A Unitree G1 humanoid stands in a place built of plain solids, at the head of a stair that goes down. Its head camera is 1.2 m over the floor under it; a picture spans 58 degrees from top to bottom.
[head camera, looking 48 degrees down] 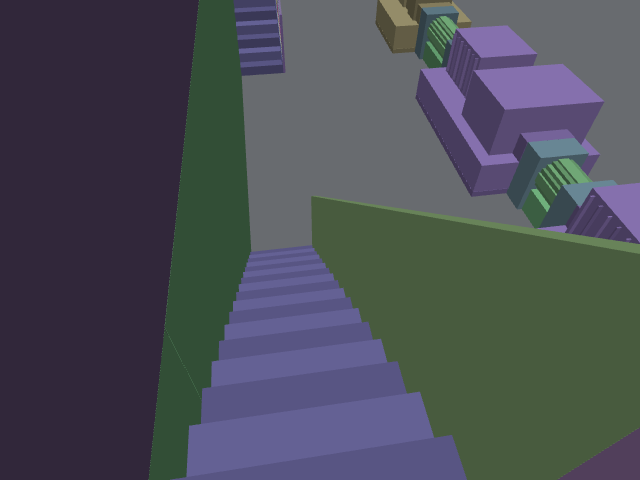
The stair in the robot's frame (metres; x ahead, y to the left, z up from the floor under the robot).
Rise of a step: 0.19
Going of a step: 0.22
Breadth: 0.85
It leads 8 degrees to the left of straight ahead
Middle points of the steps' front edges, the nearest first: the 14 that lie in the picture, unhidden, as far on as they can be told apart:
0.38 0.01 -0.19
0.60 0.05 -0.38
0.82 0.08 -0.58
1.04 0.11 -0.77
1.26 0.14 -0.96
1.47 0.17 -1.15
1.69 0.21 -1.34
1.91 0.24 -1.54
2.13 0.27 -1.73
2.34 0.30 -1.92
2.56 0.33 -2.11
2.78 0.37 -2.31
3.00 0.40 -2.50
3.21 0.43 -2.69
